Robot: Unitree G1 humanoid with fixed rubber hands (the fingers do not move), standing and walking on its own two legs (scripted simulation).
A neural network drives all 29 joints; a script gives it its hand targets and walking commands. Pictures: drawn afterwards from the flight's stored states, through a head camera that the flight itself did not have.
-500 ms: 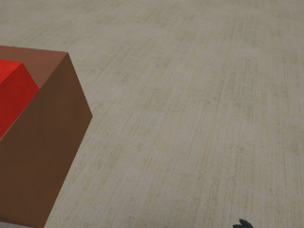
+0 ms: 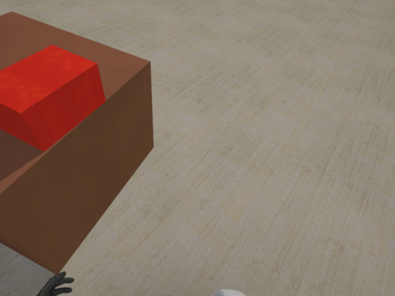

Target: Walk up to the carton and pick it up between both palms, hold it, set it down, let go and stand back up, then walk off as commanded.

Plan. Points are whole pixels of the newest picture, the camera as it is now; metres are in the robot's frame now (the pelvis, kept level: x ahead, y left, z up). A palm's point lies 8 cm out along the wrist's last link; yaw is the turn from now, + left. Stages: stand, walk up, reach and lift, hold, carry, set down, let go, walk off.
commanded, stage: walk up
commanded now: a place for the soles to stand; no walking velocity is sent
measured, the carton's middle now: (48, 95) +0.69 +0.46 -0.06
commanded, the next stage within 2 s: none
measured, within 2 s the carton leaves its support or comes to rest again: neither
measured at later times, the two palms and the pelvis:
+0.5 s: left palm (37, 275) +0.18 +0.32 -0.11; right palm (293, 224) +0.31 -0.27 -0.13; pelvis +0.16 -0.01 -0.02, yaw +14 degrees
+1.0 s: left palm (78, 258) +0.22 +0.25 -0.12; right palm (261, 151) +0.58 -0.25 -0.15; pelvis +0.35 -0.05 -0.03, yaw +31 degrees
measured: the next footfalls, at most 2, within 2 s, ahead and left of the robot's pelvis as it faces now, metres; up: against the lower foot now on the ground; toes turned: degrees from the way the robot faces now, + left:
right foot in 0.10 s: +0.08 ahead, -0.12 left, +0.00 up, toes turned +1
left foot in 0.36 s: +0.16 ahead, +0.14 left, +0.00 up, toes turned +10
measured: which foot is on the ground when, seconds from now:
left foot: down 0.00-0.12, up 0.14-0.34, down 0.36-0.64, up 0.66-0.98, down 1.00-1.00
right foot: up 0.00-0.08, down 0.10-0.38, up 0.40-0.60, down 0.62-1.00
